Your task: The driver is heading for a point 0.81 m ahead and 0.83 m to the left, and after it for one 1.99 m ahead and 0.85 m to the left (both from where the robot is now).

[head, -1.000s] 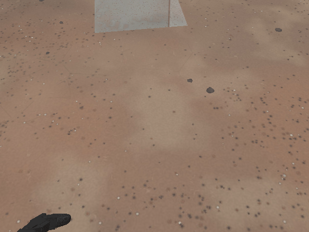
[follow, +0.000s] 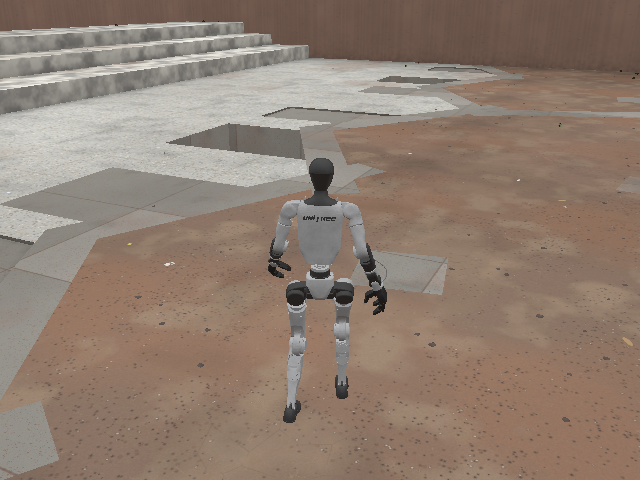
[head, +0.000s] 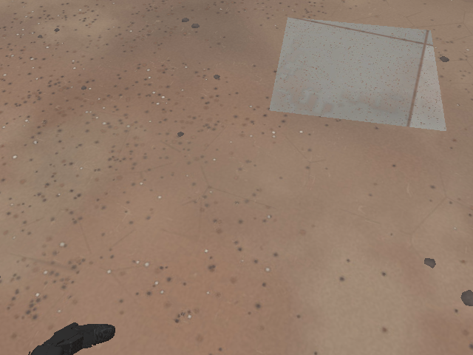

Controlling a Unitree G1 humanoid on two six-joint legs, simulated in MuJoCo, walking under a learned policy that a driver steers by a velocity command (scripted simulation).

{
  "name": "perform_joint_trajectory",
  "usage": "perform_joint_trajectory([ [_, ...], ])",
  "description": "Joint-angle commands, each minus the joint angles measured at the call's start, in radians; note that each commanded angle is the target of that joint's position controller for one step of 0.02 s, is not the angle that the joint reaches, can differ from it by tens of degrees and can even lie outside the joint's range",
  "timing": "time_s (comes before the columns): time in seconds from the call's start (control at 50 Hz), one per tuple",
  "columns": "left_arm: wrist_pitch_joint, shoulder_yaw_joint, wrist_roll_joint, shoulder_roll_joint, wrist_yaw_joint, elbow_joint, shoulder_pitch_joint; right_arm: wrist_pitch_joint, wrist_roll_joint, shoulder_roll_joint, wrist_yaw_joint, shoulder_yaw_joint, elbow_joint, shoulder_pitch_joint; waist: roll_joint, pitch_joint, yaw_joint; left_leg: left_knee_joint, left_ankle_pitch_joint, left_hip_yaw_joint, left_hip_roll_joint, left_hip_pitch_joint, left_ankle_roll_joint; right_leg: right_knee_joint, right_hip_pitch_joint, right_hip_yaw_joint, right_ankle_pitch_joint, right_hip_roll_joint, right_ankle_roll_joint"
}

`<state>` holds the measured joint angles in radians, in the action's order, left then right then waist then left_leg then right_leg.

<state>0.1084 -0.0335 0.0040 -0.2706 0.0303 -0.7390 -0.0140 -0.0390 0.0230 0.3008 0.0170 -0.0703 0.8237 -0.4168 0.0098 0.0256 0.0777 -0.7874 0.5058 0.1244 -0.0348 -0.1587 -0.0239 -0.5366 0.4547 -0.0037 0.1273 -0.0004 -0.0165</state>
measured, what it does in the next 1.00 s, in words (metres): walks ahead, turning left: left foot, then right foot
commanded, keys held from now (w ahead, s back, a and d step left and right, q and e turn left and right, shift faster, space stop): w+q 1.00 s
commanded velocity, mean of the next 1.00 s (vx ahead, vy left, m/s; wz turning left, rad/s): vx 0.50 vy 0.00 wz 0.58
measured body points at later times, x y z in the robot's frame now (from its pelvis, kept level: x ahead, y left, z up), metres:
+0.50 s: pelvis +0.25 +0.07 -0.01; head +0.28 +0.09 +0.44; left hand +0.19 +0.36 -0.14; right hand +0.53 -0.12 -0.08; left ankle +0.33 +0.17 -0.73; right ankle +0.11 -0.12 -0.69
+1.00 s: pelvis +0.53 +0.15 +0.00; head +0.55 +0.17 +0.44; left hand +0.59 +0.48 -0.07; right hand +0.72 -0.08 -0.12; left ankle +0.33 +0.17 -0.71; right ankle +0.68 +0.12 -0.73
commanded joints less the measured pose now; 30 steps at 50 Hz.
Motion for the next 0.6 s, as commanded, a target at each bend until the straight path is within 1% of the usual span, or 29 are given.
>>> perform_joint_trajectory([
  [0.02, -0.009, -0.055, -0.007, -0.152, -0.012, -0.012, -0.281, -0.024, 0.026, 0.143, 0.003, -0.024, -0.107, 0.022, -0.170, -0.188, -0.170, -0.487, -0.012, 0.027, 0.061, -0.629, -0.006, 0.256, -0.679, 0.569, 0.383, 0.381, -0.177],
  [0.04, -0.010, -0.047, 0.000, -0.130, -0.012, -0.009, -0.221, -0.018, 0.017, 0.137, 0.006, -0.026, -0.113, 0.064, -0.112, -0.122, -0.144, -0.470, -0.088, 0.003, 0.100, -0.596, -0.001, 0.272, -0.562, 0.451, 0.262, 0.342, -0.157],
  [0.06, -0.012, -0.041, 0.004, -0.103, -0.013, -0.014, -0.185, -0.014, 0.006, 0.123, 0.005, -0.028, -0.120, 0.090, -0.109, -0.070, -0.124, -0.427, -0.139, 0.001, 0.126, -0.571, 0.002, 0.296, -0.470, 0.362, 0.165, 0.310, -0.153],
  [0.08, -0.009, -0.038, 0.011, -0.092, -0.016, -0.019, -0.165, -0.005, 0.006, 0.102, 0.001, -0.030, -0.122, 0.084, -0.132, -0.048, -0.100, -0.398, -0.174, 0.002, 0.152, -0.520, 0.003, 0.324, -0.402, 0.286, 0.102, 0.286, -0.145],
  [0.1, -0.004, -0.041, 0.011, -0.091, -0.017, -0.024, -0.155, 0.004, 0.009, 0.081, -0.003, -0.027, -0.123, 0.081, -0.138, -0.036, -0.090, -0.379, -0.190, -0.008, 0.161, -0.491, 0.005, 0.350, -0.364, 0.236, 0.063, 0.275, -0.147],
  [0.12, 0.001, -0.044, 0.007, -0.097, -0.018, -0.032, -0.154, 0.012, 0.009, 0.061, -0.005, -0.024, -0.130, 0.091, -0.125, -0.023, -0.086, -0.360, -0.201, -0.017, 0.167, -0.491, 0.009, 0.370, -0.343, 0.192, 0.017, 0.276, -0.157],
  [0.14, 0.006, -0.050, 0.005, -0.111, -0.019, -0.040, -0.158, 0.019, 0.007, 0.050, -0.005, -0.022, -0.142, 0.108, -0.110, -0.011, -0.084, -0.333, -0.224, -0.018, 0.172, -0.504, 0.013, 0.387, -0.333, 0.158, -0.019, 0.282, -0.165],
  [0.18, 0.008, -0.060, 0.004, -0.136, -0.023, -0.055, -0.168, 0.023, 0.000, 0.042, -0.008, -0.018, -0.163, 0.147, -0.087, 0.005, -0.087, -0.252, -0.292, -0.019, 0.177, -0.535, 0.023, 0.408, -0.343, 0.092, -0.084, 0.287, -0.177],
  [0.22, 0.004, -0.066, 0.003, -0.152, -0.026, -0.063, -0.172, 0.019, 0.000, 0.036, -0.019, -0.014, -0.174, 0.184, -0.076, 0.010, -0.095, -0.143, -0.397, -0.035, 0.174, -0.530, 0.022, 0.415, -0.361, 0.014, -0.133, 0.273, -0.168],
  [0.28, -0.007, -0.072, -0.003, -0.175, -0.033, -0.073, -0.193, 0.011, 0.000, 0.023, -0.041, -0.005, -0.201, 0.283, -0.062, 0.035, -0.129, 0.014, -0.508, -0.092, 0.159, -0.489, 0.013, 0.419, -0.376, -0.085, -0.165, 0.258, -0.148],
  [0.34, -0.023, -0.081, -0.017, -0.200, -0.034, -0.092, -0.237, 0.014, 0.001, 0.026, -0.058, -0.002, -0.237, 0.364, -0.056, 0.062, -0.151, 0.109, -0.502, -0.126, 0.146, -0.485, -0.007, 0.404, -0.450, -0.131, -0.179, 0.280, -0.131],
  [0.36, -0.030, -0.084, -0.023, -0.209, -0.034, -0.097, -0.246, 0.016, 0.001, 0.032, -0.062, -0.004, -0.248, 0.381, -0.058, 0.068, -0.150, 0.130, -0.475, -0.136, 0.140, -0.485, -0.019, 0.388, -0.483, -0.142, -0.205, 0.290, -0.123],
  [0.38, -0.037, -0.088, -0.029, -0.220, -0.034, -0.101, -0.249, 0.017, -0.001, 0.042, -0.066, -0.008, -0.256, 0.386, -0.062, 0.067, -0.142, 0.146, -0.434, -0.152, 0.126, -0.472, -0.033, 0.357, -0.512, -0.156, -0.275, 0.298, -0.114],
  [0.4, -0.044, -0.093, -0.035, -0.234, -0.035, -0.101, -0.244, 0.020, -0.004, 0.058, -0.067, -0.015, -0.261, 0.375, -0.073, 0.050, -0.123, 0.156, -0.383, -0.176, 0.100, -0.431, -0.052, 0.303, -0.534, -0.174, -0.421, 0.300, -0.104],
  [0.42, -0.051, -0.098, -0.041, -0.250, -0.038, -0.099, -0.239, 0.024, -0.007, 0.079, -0.067, -0.027, -0.257, 0.337, -0.091, 0.014, -0.093, 0.157, -0.331, -0.206, 0.065, -0.359, -0.073, 0.217, -0.548, -0.192, -0.591, 0.297, -0.093],
  [0.44, -0.059, -0.100, -0.047, -0.257, -0.040, -0.095, -0.226, 0.027, -0.006, 0.111, -0.065, -0.047, -0.233, 0.234, -0.088, -0.046, -0.028, 0.185, -0.319, -0.236, 0.019, -0.220, -0.101, 0.060, -0.530, -0.218, -0.715, 0.278, -0.077],
  [0.46, -0.063, -0.090, -0.043, -0.233, -0.043, -0.090, -0.225, 0.032, -0.001, 0.169, -0.053, -0.082, -0.179, 0.058, -0.058, -0.136, 0.060, 0.230, -0.364, -0.234, -0.027, 0.040, -0.139, -0.169, -0.419, -0.245, -0.689, 0.237, -0.043],
  [0.48, -0.059, -0.059, 0.006, -0.148, -0.042, -0.068, -0.262, 0.043, 0.010, 0.262, -0.030, -0.110, -0.150, -0.066, 0.138, -0.215, 0.074, 0.245, -0.385, 0.053, 0.151, 0.326, -0.208, -0.510, -0.130, -0.248, -0.148, 0.173, 0.009],
  [0.5, -0.028, -0.027, 0.011, -0.066, -0.031, -0.004, -0.297, 0.026, 0.013, 0.324, -0.035, -0.105, -0.192, 0.010, 0.312, -0.345, -0.031, 0.437, -0.069, 0.641, 0.350, 0.551, -0.404, -0.806, 0.240, -0.068, 0.476, -0.032, 0.052],
  [0.52, 0.005, -0.047, -0.029, -0.169, -0.020, 0.003, -0.178, 0.006, 0.006, 0.224, -0.048, -0.075, -0.206, 0.011, 0.136, -0.325, 0.043, 0.531, -0.027, 0.649, 0.362, 0.521, -0.358, -0.855, 0.344, 0.083, 0.431, 0.016, 0.029],
  [0.54, 0.023, -0.050, -0.054, -0.184, -0.015, 0.027, -0.121, -0.011, -0.005, 0.184, -0.050, -0.061, -0.197, 0.037, 0.100, -0.200, 0.031, 0.529, -0.101, 0.517, 0.334, 0.416, -0.318, -0.811, 0.383, 0.071, 0.340, 0.052, 0.002],
  [0.56, 0.030, -0.047, -0.037, -0.165, -0.023, 0.016, -0.127, -0.020, -0.006, 0.162, -0.050, -0.053, -0.198, 0.095, 0.009, -0.128, -0.018, 0.524, -0.227, 0.407, 0.291, 0.274, -0.285, -0.721, 0.326, 0.078, 0.261, 0.095, 0.000],
  [0.58, 0.026, -0.053, -0.009, -0.169, -0.030, 0.003, -0.139, -0.022, -0.009, 0.130, -0.045, -0.042, -0.206, 0.152, 0.004, -0.095, -0.054, 0.532, -0.327, 0.321, 0.253, 0.169, -0.266, -0.635, 0.258, 0.085, 0.209, 0.124, 0.008],
  [0.6, 0.016, -0.055, -0.004, -0.170, -0.027, 0.001, -0.157, -0.023, -0.022, 0.126, -0.040, -0.037, -0.220, 0.182, 0.048, -0.081, -0.082, 0.548, -0.407, 0.292, 0.236, 0.091, -0.268, -0.604, 0.196, 0.091, 0.179, 0.134, 0.017],
])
